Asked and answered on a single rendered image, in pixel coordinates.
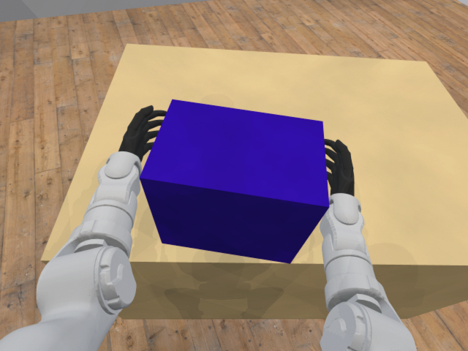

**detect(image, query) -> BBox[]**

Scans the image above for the robot right upper arm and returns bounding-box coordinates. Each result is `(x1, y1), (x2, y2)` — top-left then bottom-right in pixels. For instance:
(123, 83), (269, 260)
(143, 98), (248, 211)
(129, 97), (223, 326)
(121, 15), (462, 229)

(320, 301), (417, 351)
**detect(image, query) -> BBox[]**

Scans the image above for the right robot hand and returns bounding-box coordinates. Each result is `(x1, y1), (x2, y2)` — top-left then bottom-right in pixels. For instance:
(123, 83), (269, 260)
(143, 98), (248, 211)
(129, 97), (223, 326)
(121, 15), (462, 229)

(324, 139), (355, 196)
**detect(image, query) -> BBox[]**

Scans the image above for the carton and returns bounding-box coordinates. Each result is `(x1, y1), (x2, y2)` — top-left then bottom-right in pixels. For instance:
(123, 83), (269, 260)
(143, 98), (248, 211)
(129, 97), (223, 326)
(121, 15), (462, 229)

(140, 99), (329, 264)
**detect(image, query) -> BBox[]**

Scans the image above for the left robot hand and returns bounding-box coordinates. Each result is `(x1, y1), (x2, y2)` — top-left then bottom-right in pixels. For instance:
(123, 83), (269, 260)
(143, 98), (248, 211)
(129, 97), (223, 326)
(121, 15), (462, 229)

(118, 105), (167, 162)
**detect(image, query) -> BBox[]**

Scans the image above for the pedestal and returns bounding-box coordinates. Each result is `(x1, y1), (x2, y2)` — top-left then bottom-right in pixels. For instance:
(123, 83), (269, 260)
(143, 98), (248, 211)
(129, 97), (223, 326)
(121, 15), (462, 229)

(40, 44), (468, 320)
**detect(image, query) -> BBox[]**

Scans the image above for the right robot forearm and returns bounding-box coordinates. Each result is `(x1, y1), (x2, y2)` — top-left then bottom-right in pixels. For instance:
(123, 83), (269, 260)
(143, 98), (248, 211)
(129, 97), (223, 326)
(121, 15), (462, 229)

(320, 193), (404, 325)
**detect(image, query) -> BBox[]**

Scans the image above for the robot left upper arm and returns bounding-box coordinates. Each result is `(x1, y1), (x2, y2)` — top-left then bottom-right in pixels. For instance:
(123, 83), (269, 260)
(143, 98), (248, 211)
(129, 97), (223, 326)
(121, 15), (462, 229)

(0, 246), (137, 351)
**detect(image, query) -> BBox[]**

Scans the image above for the left robot forearm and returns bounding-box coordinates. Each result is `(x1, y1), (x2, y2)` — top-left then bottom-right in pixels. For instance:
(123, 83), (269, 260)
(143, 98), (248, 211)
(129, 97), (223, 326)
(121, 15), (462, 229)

(37, 151), (142, 314)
